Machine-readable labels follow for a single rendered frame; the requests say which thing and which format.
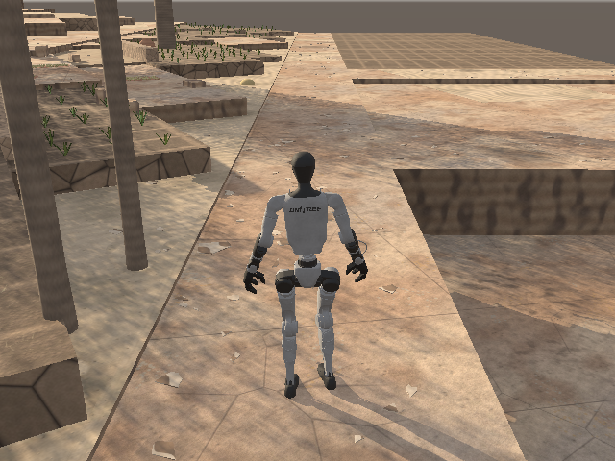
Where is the right robot forearm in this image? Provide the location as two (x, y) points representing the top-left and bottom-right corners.
(345, 229), (364, 265)

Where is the robot torso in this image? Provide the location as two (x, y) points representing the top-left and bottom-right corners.
(283, 188), (328, 288)

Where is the robot right upper arm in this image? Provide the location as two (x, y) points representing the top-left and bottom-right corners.
(325, 192), (355, 244)

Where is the robot left upper arm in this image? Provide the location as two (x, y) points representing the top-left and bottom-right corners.
(258, 194), (285, 248)

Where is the robot left hand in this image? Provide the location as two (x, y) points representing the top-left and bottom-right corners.
(243, 268), (265, 294)

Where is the left robot forearm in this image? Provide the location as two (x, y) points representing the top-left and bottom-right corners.
(246, 233), (267, 273)

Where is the robot left foot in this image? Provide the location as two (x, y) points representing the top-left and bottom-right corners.
(284, 374), (299, 399)

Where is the robot right hand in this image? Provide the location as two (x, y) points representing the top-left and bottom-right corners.
(346, 260), (368, 282)

